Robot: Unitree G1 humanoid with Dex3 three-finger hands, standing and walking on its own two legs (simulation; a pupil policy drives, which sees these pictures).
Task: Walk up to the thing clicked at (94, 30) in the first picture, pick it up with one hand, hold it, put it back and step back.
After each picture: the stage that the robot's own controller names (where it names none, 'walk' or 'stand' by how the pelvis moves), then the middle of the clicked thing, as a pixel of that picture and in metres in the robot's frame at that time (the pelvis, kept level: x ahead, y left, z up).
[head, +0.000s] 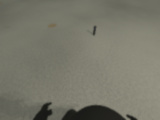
stand; (94, 30) +2.06 -0.11 -0.65
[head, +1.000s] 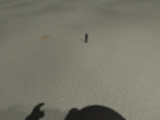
walk; (86, 38) +1.93 +0.22 -0.62
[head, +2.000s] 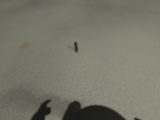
walk; (76, 47) +1.32 +0.36 -0.64
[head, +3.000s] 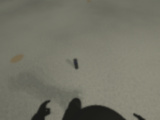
walk; (76, 64) +0.86 +0.28 -0.65
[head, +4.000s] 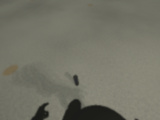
walk; (76, 80) +0.56 +0.23 -0.65
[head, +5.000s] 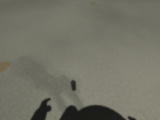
stand; (73, 85) +0.45 +0.18 -0.64
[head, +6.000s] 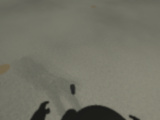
stand; (73, 89) +0.42 +0.18 -0.65
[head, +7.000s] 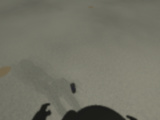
stand; (73, 88) +0.45 +0.20 -0.66
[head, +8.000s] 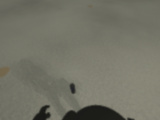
stand; (72, 88) +0.44 +0.20 -0.66
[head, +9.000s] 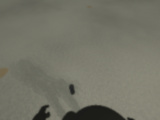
stand; (72, 89) +0.43 +0.21 -0.66
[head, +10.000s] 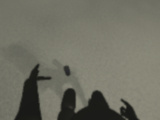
go down; (67, 71) +0.46 +0.20 -0.52
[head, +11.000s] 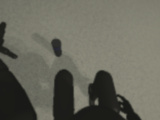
go down; (57, 49) +0.50 +0.24 -0.25
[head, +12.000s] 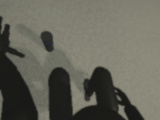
close in; (48, 43) +0.50 +0.25 -0.23
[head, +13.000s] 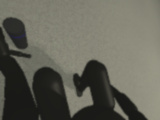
close; (18, 37) +0.48 +0.29 -0.16
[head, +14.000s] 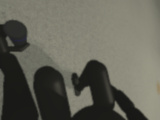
lift; (18, 38) +0.46 +0.29 -0.17
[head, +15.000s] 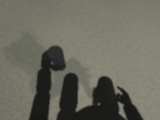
lift; (58, 61) +0.35 +0.21 -0.02
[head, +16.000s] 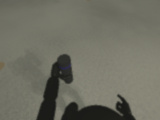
hold; (66, 71) +0.31 +0.16 +0.05
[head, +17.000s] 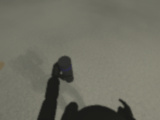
hold; (67, 71) +0.31 +0.15 +0.03
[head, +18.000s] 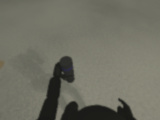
crouch; (68, 71) +0.32 +0.15 +0.02
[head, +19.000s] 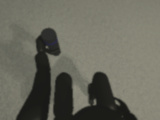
crouch; (53, 45) +0.48 +0.20 -0.05
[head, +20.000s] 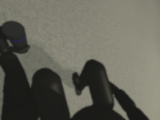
lower; (19, 41) +0.46 +0.28 -0.18
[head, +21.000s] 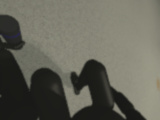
lower; (13, 37) +0.47 +0.30 -0.17
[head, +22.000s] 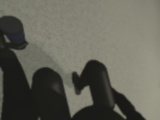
lower; (16, 37) +0.47 +0.29 -0.17
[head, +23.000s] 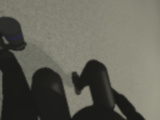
lower; (15, 38) +0.46 +0.30 -0.17
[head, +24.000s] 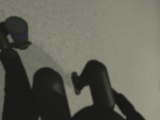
draw back; (20, 37) +0.47 +0.28 -0.17
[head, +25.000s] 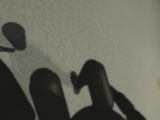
rise; (17, 40) +0.46 +0.28 -0.18
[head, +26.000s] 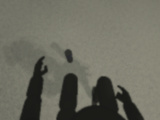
walk; (69, 56) +0.49 +0.19 -0.35
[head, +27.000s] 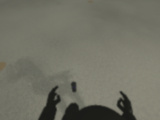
stand; (74, 87) +0.43 +0.15 -0.59
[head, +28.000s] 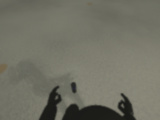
stand; (73, 87) +0.44 +0.17 -0.60
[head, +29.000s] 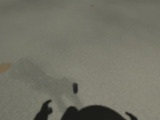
stand; (75, 88) +0.44 +0.15 -0.63
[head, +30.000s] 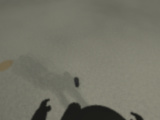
walk; (76, 82) +0.47 +0.15 -0.64
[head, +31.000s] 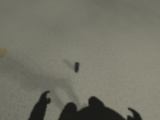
walk; (76, 67) +0.65 +0.11 -0.64
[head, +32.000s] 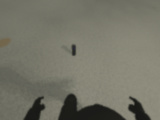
walk; (73, 50) +0.95 +0.26 -0.62
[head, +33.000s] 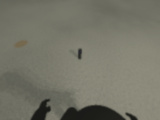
stand; (79, 54) +1.09 +0.17 -0.65
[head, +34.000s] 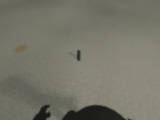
stand; (78, 55) +1.09 +0.20 -0.66
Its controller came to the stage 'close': yes
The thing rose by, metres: 0.68
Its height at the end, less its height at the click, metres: +0.00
